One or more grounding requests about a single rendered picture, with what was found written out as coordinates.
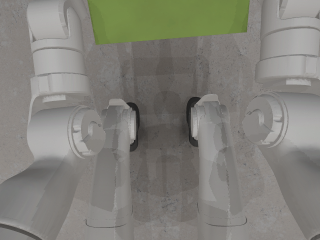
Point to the robot right upper arm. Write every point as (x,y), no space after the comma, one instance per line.
(286,128)

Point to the left robot foot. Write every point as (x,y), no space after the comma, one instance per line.
(134,107)

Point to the carton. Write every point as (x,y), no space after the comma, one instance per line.
(121,21)

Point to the robot right forearm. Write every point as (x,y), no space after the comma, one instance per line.
(289,49)

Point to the robot left thigh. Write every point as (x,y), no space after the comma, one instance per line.
(110,214)

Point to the robot left forearm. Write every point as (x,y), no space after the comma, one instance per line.
(57,47)

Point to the robot left upper arm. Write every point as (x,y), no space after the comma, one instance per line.
(35,202)

